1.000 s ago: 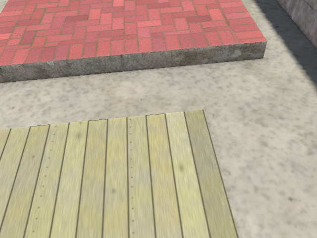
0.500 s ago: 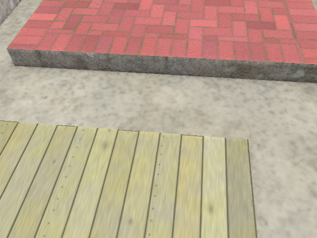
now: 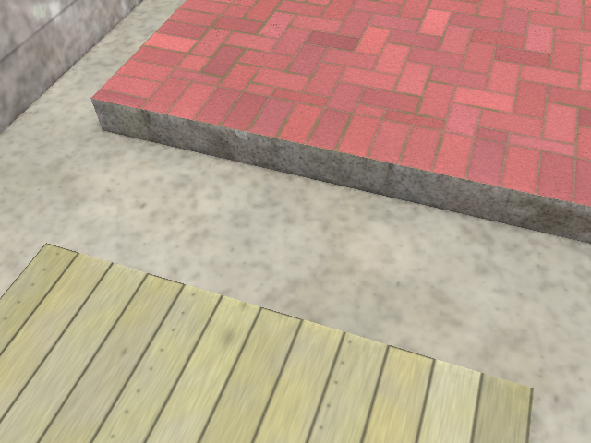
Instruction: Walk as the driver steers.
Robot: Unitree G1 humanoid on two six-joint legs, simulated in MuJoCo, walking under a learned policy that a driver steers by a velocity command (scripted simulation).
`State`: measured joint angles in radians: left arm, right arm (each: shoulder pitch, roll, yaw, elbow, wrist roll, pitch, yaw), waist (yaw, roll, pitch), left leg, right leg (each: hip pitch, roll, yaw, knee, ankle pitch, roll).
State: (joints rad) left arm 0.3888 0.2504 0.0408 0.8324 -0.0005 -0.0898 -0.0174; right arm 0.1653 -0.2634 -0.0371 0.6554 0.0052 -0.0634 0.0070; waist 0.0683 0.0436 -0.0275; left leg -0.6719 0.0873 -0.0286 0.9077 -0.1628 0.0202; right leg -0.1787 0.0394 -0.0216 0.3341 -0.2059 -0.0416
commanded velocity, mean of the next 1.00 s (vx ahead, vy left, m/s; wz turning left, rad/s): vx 0.35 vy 0.00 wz -0.24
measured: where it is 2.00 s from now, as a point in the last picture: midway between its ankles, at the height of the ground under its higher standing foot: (386, 322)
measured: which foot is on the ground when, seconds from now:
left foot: up 0.00-0.18, down 0.20-0.66, up 0.68-1.00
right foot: down 0.00-0.24, up 0.26-0.64, down 0.66-1.00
